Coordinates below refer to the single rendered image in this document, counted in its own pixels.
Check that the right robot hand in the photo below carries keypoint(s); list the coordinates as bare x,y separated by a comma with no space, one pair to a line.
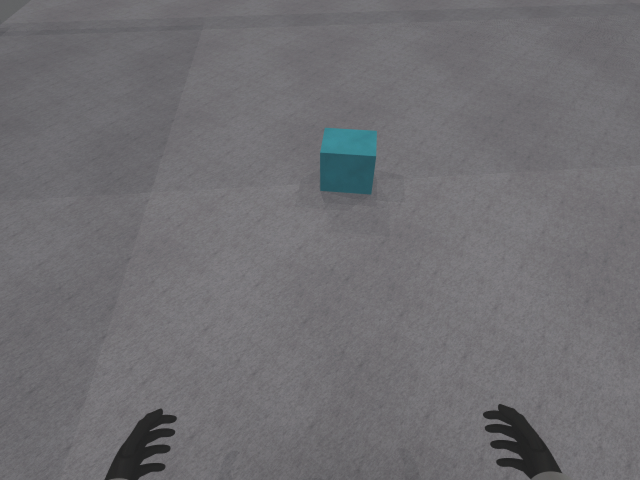
535,454

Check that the left robot hand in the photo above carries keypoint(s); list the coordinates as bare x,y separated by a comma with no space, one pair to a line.
126,463

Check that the carton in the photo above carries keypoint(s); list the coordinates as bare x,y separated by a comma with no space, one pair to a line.
347,160

